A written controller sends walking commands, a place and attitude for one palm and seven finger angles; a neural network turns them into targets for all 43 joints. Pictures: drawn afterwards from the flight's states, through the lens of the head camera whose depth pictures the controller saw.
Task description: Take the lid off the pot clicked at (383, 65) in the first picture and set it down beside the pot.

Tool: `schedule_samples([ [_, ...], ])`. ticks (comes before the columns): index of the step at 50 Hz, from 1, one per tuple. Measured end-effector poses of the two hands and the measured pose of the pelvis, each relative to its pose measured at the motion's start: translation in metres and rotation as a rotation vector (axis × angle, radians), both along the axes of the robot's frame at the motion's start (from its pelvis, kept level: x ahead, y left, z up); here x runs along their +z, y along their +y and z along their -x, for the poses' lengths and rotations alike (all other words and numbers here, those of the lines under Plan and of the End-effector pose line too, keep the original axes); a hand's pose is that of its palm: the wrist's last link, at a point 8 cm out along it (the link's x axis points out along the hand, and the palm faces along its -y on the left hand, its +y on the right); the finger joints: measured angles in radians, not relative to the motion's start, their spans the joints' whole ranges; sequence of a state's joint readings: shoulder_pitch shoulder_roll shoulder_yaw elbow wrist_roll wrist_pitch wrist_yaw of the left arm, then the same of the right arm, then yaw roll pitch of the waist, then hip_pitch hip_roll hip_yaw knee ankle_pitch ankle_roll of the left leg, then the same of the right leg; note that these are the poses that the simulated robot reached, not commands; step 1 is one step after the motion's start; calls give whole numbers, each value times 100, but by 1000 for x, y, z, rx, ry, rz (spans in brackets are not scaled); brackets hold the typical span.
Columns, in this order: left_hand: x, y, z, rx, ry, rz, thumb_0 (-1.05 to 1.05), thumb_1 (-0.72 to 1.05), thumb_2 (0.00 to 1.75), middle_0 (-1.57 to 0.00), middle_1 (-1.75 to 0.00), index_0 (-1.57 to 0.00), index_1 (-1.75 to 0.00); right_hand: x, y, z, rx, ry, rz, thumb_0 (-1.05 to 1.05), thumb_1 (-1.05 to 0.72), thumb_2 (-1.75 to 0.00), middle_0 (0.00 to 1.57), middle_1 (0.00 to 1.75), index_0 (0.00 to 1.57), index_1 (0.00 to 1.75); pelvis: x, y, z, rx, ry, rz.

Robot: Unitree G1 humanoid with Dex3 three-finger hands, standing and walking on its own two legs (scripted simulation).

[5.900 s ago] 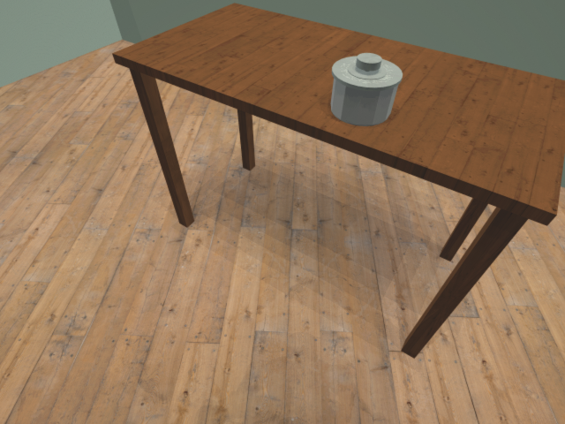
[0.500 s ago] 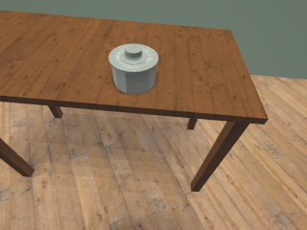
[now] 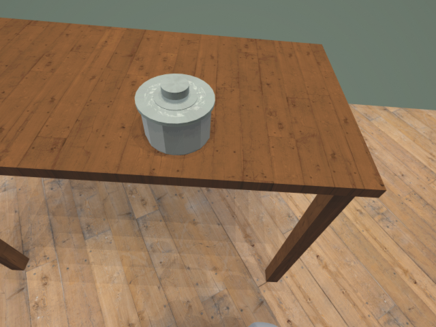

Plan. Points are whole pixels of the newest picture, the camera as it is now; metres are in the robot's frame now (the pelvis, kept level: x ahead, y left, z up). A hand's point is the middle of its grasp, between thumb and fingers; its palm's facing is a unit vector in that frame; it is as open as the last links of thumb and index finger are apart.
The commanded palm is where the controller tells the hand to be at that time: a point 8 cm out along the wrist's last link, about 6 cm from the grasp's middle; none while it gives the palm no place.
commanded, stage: come to a stop and stand still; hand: left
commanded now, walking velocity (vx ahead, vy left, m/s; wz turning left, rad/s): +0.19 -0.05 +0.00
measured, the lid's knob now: (175, 87) +0.51 +0.11 +0.16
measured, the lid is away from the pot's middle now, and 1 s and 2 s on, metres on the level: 0.00 0.00 0.00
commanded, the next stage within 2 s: look again from close up in 0.98 s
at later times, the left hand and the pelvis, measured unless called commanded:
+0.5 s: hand (150, 325) +0.15 +0.14 -0.17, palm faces +0.03 -0.97 -0.24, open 7.4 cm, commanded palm none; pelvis +0.03 -0.04 -0.01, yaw +2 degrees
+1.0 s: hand out of the picture +0.00 +0.20 -0.17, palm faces +0.06 -0.98 -0.17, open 7.4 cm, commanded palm none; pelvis -0.01 +0.01 +0.01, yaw +3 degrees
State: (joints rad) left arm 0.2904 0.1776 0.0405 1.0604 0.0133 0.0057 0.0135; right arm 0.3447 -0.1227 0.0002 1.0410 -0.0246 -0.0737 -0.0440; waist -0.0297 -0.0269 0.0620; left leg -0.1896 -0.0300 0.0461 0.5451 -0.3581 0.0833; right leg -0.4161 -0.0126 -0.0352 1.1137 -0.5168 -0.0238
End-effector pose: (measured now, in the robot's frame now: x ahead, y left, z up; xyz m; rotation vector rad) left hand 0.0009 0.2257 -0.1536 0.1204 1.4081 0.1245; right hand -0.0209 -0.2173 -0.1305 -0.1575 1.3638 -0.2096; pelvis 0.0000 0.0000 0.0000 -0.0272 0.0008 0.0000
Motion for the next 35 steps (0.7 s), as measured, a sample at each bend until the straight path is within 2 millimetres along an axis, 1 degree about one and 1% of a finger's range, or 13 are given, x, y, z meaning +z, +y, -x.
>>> schedule_samples([
  [5, 20, -5, -85, -21, -178, -1, 1, 91, 90, -20, -30, -19, -30, 9, 5, 18, -11, 114, -38, 0, -91, -90, 20, 30, 20, 30, 11, -7, -16, 15, 12, 0],
  [10, 33, -26, -161, -77, -302, -6, 1, 91, 90, -20, -30, -19, -30, 8, -2, 21, -33, 186, -63, 0, -91, -90, 20, 30, 20, 30, 11, -20, -34, 19, 10, -6],
  [12, 34, -39, -186, -100, -343, -10, 1, 91, 90, -20, -30, -19, -30, 2, -9, 17, -48, 199, -70, 0, -91, -90, 20, 30, 20, 30, 7, -28, -44, 20, 3, -14],
  [14, 31, -49, -205, -112, -392, -22, 0, 91, 90, -20, -30, -19, -30, -9, -20, 9, -64, 202, -79, 0, -91, -90, 20, 30, 20, 30, -3, -38, -56, 29, -3, -39],
  [16, 26, -56, -213, -107, -419, -37, 0, 91, 90, -20, -30, -19, -30, -21, -33, -4, -76, 193, -74, 0, -90, -90, 20, 30, 20, 30, -12, -45, -62, 33, -8, -45],
  [18, 25, -60, -209, -106, -410, -48, 0, 91, 90, -20, -30, -20, -30, -27, -46, -22, -67, 165, -53, 0, -91, -90, 20, 30, 20, 30, -14, -47, -59, 46, -18, -38],
  [20, 23, -59, -196, -91, -384, -59, 0, 91, 90, -20, -30, -20, -30, -30, -57, -43, -45, 123, -34, 0, -91, -90, 20, 30, 20, 30, -14, -47, -53, 45, -22, -43],
  [24, 17, -46, -153, -49, -302, -82, 0, 91, 90, -21, -30, -20, -30, -25, -70, -86, 11, 8, -1, 0, -91, -90, 20, 30, 20, 30, -12, -43, -37, 41, -21, -57],
  [28, 10, -21, -104, -7, -228, -99, 0, 91, 90, -21, -30, -20, -30, -13, -70, -116, 66, -109, 30, 0, -91, -90, 19, 30, 20, 30, -13, -34, -22, 39, -18, -66],
  [30, 6, -5, -82, 11, -200, -102, 0, 91, 90, -21, -30, -20, -30, -5, -64, -123, 87, -158, 42, 0, -91, -90, 19, 30, 20, 30, -14, -27, -15, 36, -18, -65],
  [32, -1, 11, -64, 27, -179, -98, 1, 91, 90, -21, -30, -20, -30, 0, -56, -121, 101, -197, 60, 0, -91, -90, 19, 30, 20, 30, -17, -17, -10, 35, -17, -53],
  [33, -6, 19, -56, 36, -172, -94, 1, 91, 90, -21, -30, -20, -30, 1, -51, -117, 107, -211, 72, 0, -91, -90, 19, 30, 20, 30, -20, -11, -7, 40, -15, -39],
  [35, -8, 31, -41, 60, -150, -86, 1, 91, 90, -21, -30, -20, -30, 5, -38, -102, 113, -199, 82, 0, -91, -90, 19, 30, 20, 30, -18, -4, -1, 41, -24, -32],
])
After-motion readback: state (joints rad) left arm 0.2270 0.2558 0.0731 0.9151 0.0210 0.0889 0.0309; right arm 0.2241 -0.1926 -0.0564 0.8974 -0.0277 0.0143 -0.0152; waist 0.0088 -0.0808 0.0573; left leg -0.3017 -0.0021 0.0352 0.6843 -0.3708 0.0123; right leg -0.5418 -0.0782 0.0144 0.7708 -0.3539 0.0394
